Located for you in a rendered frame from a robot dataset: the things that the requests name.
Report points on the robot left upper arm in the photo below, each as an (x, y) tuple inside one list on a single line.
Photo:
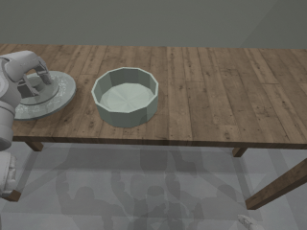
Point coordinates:
[(7, 175)]

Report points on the lid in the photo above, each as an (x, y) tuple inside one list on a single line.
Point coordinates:
[(51, 99)]

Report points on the robot right hand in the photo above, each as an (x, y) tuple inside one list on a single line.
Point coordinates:
[(249, 223)]

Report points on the knob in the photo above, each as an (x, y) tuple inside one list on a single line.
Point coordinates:
[(37, 83)]

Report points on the table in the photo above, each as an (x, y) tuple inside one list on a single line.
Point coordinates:
[(216, 97)]

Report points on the robot left hand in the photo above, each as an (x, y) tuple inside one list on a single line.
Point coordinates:
[(28, 61)]

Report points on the left robot forearm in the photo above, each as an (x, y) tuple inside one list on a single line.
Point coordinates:
[(11, 72)]

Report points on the pot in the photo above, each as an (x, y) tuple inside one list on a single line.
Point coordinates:
[(126, 96)]

